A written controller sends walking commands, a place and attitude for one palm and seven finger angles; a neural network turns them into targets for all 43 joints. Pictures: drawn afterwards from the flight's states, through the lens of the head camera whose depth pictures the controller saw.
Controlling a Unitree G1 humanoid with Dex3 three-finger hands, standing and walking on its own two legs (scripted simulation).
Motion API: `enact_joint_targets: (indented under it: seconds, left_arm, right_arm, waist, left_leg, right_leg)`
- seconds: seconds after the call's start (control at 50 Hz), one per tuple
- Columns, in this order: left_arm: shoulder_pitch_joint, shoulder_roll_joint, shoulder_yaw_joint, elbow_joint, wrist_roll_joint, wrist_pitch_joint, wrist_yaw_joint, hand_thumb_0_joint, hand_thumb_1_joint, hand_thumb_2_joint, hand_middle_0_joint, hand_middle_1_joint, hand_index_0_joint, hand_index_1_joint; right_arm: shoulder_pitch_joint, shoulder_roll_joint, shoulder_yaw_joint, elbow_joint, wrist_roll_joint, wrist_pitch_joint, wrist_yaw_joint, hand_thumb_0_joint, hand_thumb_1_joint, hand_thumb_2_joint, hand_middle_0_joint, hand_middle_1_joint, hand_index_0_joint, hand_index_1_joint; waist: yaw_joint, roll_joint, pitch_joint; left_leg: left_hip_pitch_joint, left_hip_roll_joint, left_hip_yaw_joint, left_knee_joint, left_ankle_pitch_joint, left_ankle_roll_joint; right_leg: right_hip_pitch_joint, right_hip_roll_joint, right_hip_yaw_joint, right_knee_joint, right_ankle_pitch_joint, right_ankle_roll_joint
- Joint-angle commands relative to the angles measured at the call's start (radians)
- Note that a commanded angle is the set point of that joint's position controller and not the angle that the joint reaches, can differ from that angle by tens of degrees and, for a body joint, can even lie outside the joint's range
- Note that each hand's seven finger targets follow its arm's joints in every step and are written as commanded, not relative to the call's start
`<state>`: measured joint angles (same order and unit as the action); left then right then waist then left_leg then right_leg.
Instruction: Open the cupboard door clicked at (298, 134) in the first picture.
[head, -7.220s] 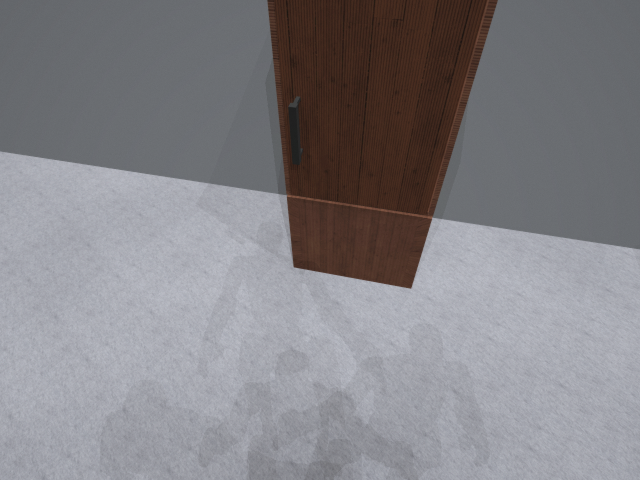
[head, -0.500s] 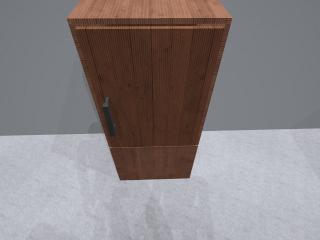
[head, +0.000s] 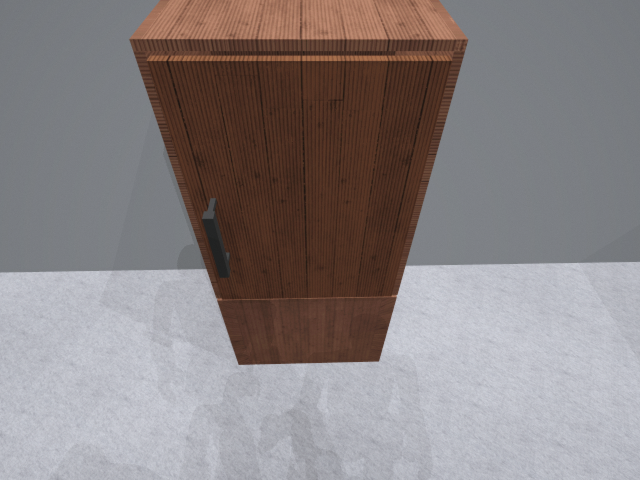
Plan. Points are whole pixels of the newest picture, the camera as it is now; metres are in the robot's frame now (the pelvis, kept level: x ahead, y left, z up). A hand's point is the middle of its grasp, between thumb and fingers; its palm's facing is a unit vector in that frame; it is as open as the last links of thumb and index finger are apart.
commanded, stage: raise the hand with hooked fingers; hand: left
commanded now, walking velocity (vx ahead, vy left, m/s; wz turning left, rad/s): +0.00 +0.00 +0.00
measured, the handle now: (219, 239) +0.56 +0.24 -0.09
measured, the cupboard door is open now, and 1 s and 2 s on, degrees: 0 0 0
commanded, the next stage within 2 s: none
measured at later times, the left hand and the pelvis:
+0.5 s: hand (183, 466) +0.16 +0.19 -0.08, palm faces +0.19 -0.98 -0.08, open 9.5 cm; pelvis -0.01 -0.04 -0.12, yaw +4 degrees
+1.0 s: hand (166, 418) +0.21 +0.23 -0.08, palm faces +0.06 -1.00 -0.06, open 12.5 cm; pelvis -0.02 -0.01 -0.11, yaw +3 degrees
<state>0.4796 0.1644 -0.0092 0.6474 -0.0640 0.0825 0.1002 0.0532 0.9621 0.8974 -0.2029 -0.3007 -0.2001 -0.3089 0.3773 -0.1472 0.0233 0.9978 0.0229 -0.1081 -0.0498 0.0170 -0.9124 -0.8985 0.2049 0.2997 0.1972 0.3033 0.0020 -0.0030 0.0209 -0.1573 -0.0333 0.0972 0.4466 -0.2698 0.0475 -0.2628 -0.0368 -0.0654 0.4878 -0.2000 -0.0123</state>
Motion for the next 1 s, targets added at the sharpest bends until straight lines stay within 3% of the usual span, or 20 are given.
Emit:
enact_joint_targets:
  seconds: [0.0, 0.02, 0.04, 0.06, 0.1, 0.14, 0.16, 0.18, 0.22, 0.26, 0.34, 0.36, 0.46, 0.52, 0.56, 0.6, 0.66, 0.76, 0.82, 0.98]
  left_arm:
    - [-0.189, -0.079, -0.096, -0.656, -0.113, -0.178, 0.046, 0.0, 0.783, 0.85, -0.208, -0.375, -0.208, -0.375]
    - [-0.201, -0.025, -0.057, -0.66, -0.1, -0.23, 0.035, 0.0, 0.76, 0.84, -0.21, -0.39, -0.21, -0.39]
    - [-0.183, -0.043, -0.052, -0.619, -0.094, -0.289, 0.016, 0.0, 0.737, 0.83, -0.212, -0.405, -0.212, -0.405]
    - [-0.15, -0.051, -0.029, -0.532, -0.086, -0.347, -0.015, 0.0, 0.713, 0.82, -0.213, -0.42, -0.213, -0.42]
    - [0.028, -0.063, 0.04, -0.443, -0.119, -0.506, -0.107, 0.0, 0.667, 0.8, -0.217, -0.45, -0.217, -0.45]
    - [0.152, -0.013, 0.138, -0.45, -0.168, -0.679, -0.229, 0.0, 0.62, 0.78, -0.22, -0.48, -0.22, -0.48]
    - [0.169, 0.061, 0.221, -0.413, -0.173, -0.752, -0.297, 0.0, 0.597, 0.77, -0.222, -0.495, -0.222, -0.495]
    - [0.169, 0.087, 0.24, -0.431, -0.167, -0.802, -0.342, 0.0, 0.573, 0.76, -0.223, -0.51, -0.223, -0.51]
    - [0.143, 0.099, 0.229, -0.487, -0.156, -0.777, -0.381, 0.0, 0.527, 0.74, -0.227, -0.54, -0.227, -0.54]
    - [0.047, 0.135, 0.243, -0.63, -0.189, -0.711, -0.384, 0.0, 0.48, 0.72, -0.23, -0.57, -0.23, -0.57]
    - [-0.079, 0.154, 0.274, -0.89, -0.209, -0.698, -0.334, 0.0, 0.387, 0.68, -0.237, -0.63, -0.237, -0.63]
    - [-0.158, 0.166, 0.27, -0.951, -0.221, -0.715, -0.336, 0.0, 0.363, 0.67, -0.238, -0.645, -0.238, -0.645]
    - [-0.237, 0.171, 0.22, -0.858, -0.235, -0.727, -0.444, 0.0, 0.247, 0.62, -0.247, -0.72, -0.247, -0.72]
    - [-0.198, 0.217, 0.293, -0.739, -0.268, -0.641, -0.518, 0.0, 0.177, 0.59, -0.252, -0.765, -0.252, -0.765]
    - [-0.156, 0.253, 0.355, -0.688, -0.301, -0.568, -0.548, 0.0, 0.13, 0.57, -0.255, -0.795, -0.255, -0.795]
    - [-0.143, 0.272, 0.408, -0.717, -0.318, -0.529, -0.541, 0.0, 0.083, 0.55, -0.258, -0.825, -0.258, -0.825]
    - [-0.13, 0.264, 0.431, -0.707, -0.325, -0.525, -0.5, 0.0, 0.013, 0.52, -0.263, -0.87, -0.263, -0.87]
    - [-0.215, 0.247, 0.398, -0.637, -0.302, -0.595, -0.46, 0.0, -0.103, 0.47, -0.272, -0.945, -0.272, -0.945]
    - [-0.23, 0.261, 0.398, -0.608, -0.294, -0.63, -0.475, 0.0, -0.173, 0.44, -0.277, -0.99, -0.277, -0.99]
    - [-0.313, 0.308, 0.418, -0.621, -0.307, -0.637, -0.499, 0.0, -0.36, 0.36, -0.29, -1.11, -0.29, -1.11]
  right_arm:
    - [-0.159, -0.215, -0.04, -0.311, 0.04, -0.238, -0.032, 0.0, -0.9, -0.9, 0.2, 0.3, 0.2, 0.3]
    - [-0.155, -0.244, -0.053, -0.334, 0.025, -0.253, -0.026, 0.0, -0.9, -0.9, 0.2, 0.3, 0.2, 0.3]
    - [-0.155, -0.247, -0.061, -0.361, 0.004, -0.262, -0.02, 0.0, -0.9, -0.9, 0.2, 0.3, 0.2, 0.3]
    - [-0.158, -0.244, -0.075, -0.392, -0.003, -0.267, -0.005, 0.0, -0.9, -0.9, 0.2, 0.3, 0.2, 0.3]
    - [-0.194, -0.226, -0.096, -0.453, -0.02, -0.274, 0.024, 0.0, -0.9, -0.9, 0.2, 0.3, 0.2, 0.3]
    - [-0.228, -0.222, -0.116, -0.511, -0.029, -0.261, 0.058, 0.0, -0.9, -0.9, 0.2, 0.3, 0.2, 0.3]
    - [-0.225, -0.228, -0.131, -0.527, -0.028, -0.242, 0.079, 0.0, -0.9, -0.9, 0.2, 0.3, 0.2, 0.3]
    - [-0.252, -0.229, -0.135, -0.562, -0.028, -0.228, 0.088, 0.0, -0.9, -0.9, 0.2, 0.3, 0.2, 0.3]
    - [-0.284, -0.232, -0.134, -0.629, -0.019, -0.19, 0.09, 0.0, -0.9, -0.9, 0.2, 0.3, 0.2, 0.3]
    - [-0.283, -0.23, -0.13, -0.686, -0.01, -0.155, 0.077, 0.0, -0.9, -0.9, 0.2, 0.3, 0.2, 0.3]
    - [-0.218, -0.204, -0.124, -0.691, -0.008, -0.126, 0.045, 0.0, -0.9, -0.9, 0.2, 0.3, 0.2, 0.3]
    - [-0.202, -0.207, -0.117, -0.677, -0.016, -0.125, 0.035, 0.0, -0.9, -0.9, 0.2, 0.3, 0.2, 0.3]
    - [-0.196, -0.227, -0.093, -0.597, -0.014, -0.157, 0.006, 0.0, -0.9, -0.9, 0.2, 0.3, 0.2, 0.3]
    - [-0.201, -0.232, -0.092, -0.576, 0.007, -0.171, -0.003, 0.0, -0.9, -0.9, 0.2, 0.3, 0.2, 0.3]
    - [-0.221, -0.231, -0.09, -0.584, 0.014, -0.17, -0.003, 0.0, -0.9, -0.9, 0.2, 0.3, 0.2, 0.3]
    - [-0.228, -0.218, -0.092, -0.594, 0.018, -0.166, 0.001, 0.0, -0.9, -0.9, 0.2, 0.3, 0.2, 0.3]
    - [-0.237, -0.201, -0.092, -0.593, 0.014, -0.165, 0.004, 0.0, -0.9, -0.9, 0.2, 0.3, 0.2, 0.3]
    - [-0.219, -0.217, -0.092, -0.576, 0.007, -0.173, 0.005, 0.0, -0.9, -0.9, 0.2, 0.3, 0.2, 0.3]
    - [-0.193, -0.236, -0.094, -0.579, 0.011, -0.177, 0.003, 0.0, -0.9, -0.9, 0.2, 0.3, 0.2, 0.3]
    - [-0.16, -0.269, -0.091, -0.592, 0.008, -0.168, -0.001, 0.0, -0.9, -0.9, 0.2, 0.3, 0.2, 0.3]
  waist:
    - [-0.057, 0.011, 0.059]
    - [-0.075, -0.074, 0.048]
    - [-0.082, -0.166, 0.038]
    - [-0.062, -0.166, 0.038]
    - [0.01, -0.259, -0.052]
    - [0.061, -0.227, -0.149]
    - [0.081, -0.112, -0.168]
    - [0.084, -0.055, -0.199]
    - [0.098, -0.018, -0.261]
    - [0.089, 0.013, -0.328]
    - [0.025, 0.068, -0.437]
    - [-0.014, 0.018, -0.433]
    - [-0.082, 0.058, -0.394]
    - [-0.049, 0.007, -0.457]
    - [-0.006, 0.021, -0.499]
    - [0.017, -0.009, -0.562]
    - [0.037, -0.007, -0.523]
    - [0.003, -0.039, -0.401]
    - [0.0, -0.002, -0.404]
    - [-0.003, 0.074, -0.435]
  left_leg:
    - [-0.226, 0.057, -0.174, -0.061, -0.164, -0.042]
    - [-0.261, 0.046, -0.178, -0.002, -0.183, -0.038]
    - [-0.313, 0.038, -0.181, 0.065, -0.19, -0.038]
    - [-0.367, 0.021, -0.163, 0.137, -0.186, -0.045]
    - [-0.491, 0.011, -0.125, 0.277, -0.179, -0.055]
    - [-0.611, -0.007, -0.096, 0.399, -0.125, -0.066]
    - [-0.65, -0.017, -0.091, 0.454, -0.088, -0.079]
    - [-0.687, -0.019, -0.08, 0.499, -0.058, -0.075]
    - [-0.748, -0.023, -0.058, 0.539, -0.052, -0.057]
    - [-0.775, -0.032, -0.055, 0.586, -0.054, -0.044]
    - [-0.734, 0.007, -0.094, 0.651, 0.018, -0.029]
    - [-0.749, 0.017, -0.111, 0.686, 0.021, -0.025]
    - [-0.807, 0.034, -0.13, 0.768, -0.024, -0.014]
    - [-0.851, 0.031, -0.128, 0.755, -0.052, -0.015]
    - [-0.853, 0.027, -0.128, 0.738, -0.02, -0.017]
    - [-0.847, 0.024, -0.126, 0.714, 0.008, -0.02]
    - [-0.84, 0.027, -0.133, 0.681, 0.026, -0.025]
    - [-0.873, 0.025, -0.13, 0.664, -0.06, -0.02]
    - [-0.855, 0.02, -0.123, 0.647, -0.096, -0.018]
    - [-0.744, 0.026, -0.145, 0.598, -0.041, -0.026]
  right_leg:
    - [-0.123, 0.026, -0.036, 0.025, -0.142, -0.005]
    - [-0.176, 0.027, -0.033, 0.033, -0.204, -0.003]
    - [-0.241, 0.025, -0.041, 0.067, -0.254, 0.0]
    - [-0.299, 0.019, -0.036, 0.11, -0.289, -0.004]
    - [-0.385, 0.02, -0.027, 0.222, -0.372, -0.013]
    - [-0.381, 0.021, 0.005, 0.329, -0.309, -0.027]
    - [-0.368, 0.014, 0.033, 0.392, -0.243, -0.044]
    - [-0.386, 0.017, 0.037, 0.455, -0.172, -0.049]
    - [-0.403, 0.017, 0.064, 0.519, -0.121, -0.047]
    - [-0.367, 0.012, 0.133, 0.51, -0.126, -0.04]
    - [-0.385, 0.024, 0.134, 0.531, -0.016, -0.019]
    - [-0.408, 0.031, 0.137, 0.549, 0.01, -0.013]
    - [-0.518, 0.034, 0.136, 0.545, -0.083, -0.01]
    - [-0.451, 0.023, 0.143, 0.519, -0.15, 0.003]
    - [-0.382, 0.019, 0.152, 0.518, -0.123, -0.001]
    - [-0.311, 0.001, 0.159, 0.509, -0.065, 0.012]
    - [-0.311, 0.005, 0.138, 0.517, -0.041, 0.006]
    - [-0.432, 0.016, 0.119, 0.502, -0.233, -0.002]
    - [-0.47, 0.014, 0.109, 0.496, -0.294, -0.005]
    - [-0.531, 0.039, 0.028, 0.556, -0.188, -0.016]
